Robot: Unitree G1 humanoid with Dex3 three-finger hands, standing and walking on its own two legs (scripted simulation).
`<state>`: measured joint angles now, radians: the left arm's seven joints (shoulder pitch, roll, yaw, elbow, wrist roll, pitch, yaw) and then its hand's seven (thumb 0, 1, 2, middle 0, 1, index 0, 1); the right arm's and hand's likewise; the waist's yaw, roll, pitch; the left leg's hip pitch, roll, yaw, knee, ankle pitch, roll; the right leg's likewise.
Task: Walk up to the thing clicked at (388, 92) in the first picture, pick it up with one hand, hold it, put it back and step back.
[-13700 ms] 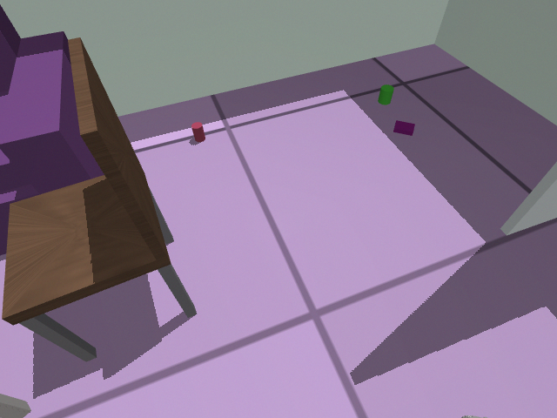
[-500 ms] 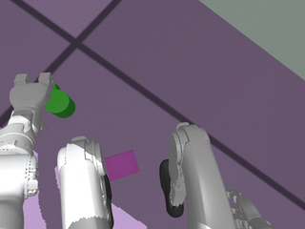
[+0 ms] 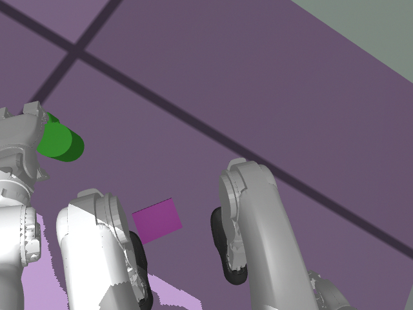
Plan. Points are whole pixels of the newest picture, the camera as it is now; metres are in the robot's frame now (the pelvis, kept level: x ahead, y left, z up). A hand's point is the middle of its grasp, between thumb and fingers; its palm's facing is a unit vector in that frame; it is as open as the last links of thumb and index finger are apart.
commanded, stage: rest palm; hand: left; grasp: from above
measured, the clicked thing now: (58, 137) +0.47 +0.27 -0.28
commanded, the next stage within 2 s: close in 0.98 s
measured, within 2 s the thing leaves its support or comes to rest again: neither
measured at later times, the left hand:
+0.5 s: hand (55, 143) +0.44 +0.27 -0.24, palm faces -0.44 -0.07 -0.90, open 13.8 cm
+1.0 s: hand (58, 149) +0.43 +0.27 -0.26, palm faces -0.46 -0.11 -0.88, open 13.7 cm
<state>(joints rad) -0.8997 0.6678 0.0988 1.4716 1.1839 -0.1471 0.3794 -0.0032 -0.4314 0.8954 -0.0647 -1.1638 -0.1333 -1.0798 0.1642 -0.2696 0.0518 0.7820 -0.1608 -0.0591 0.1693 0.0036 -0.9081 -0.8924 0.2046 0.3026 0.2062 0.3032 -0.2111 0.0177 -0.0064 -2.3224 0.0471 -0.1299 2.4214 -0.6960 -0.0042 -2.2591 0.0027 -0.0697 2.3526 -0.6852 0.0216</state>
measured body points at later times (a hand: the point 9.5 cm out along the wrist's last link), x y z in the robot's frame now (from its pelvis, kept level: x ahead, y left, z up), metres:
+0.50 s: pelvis +0.00 +0.01 -0.02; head +0.26 +0.09 +0.34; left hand +0.46 +0.27 -0.19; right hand +0.06 -0.27 -0.11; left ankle +0.07 +0.13 -0.29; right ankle +0.10 -0.12 -0.29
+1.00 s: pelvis +0.00 +0.01 -0.03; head +0.26 +0.09 +0.33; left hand +0.45 +0.27 -0.21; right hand +0.03 -0.26 -0.11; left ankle +0.07 +0.13 -0.29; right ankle +0.10 -0.12 -0.29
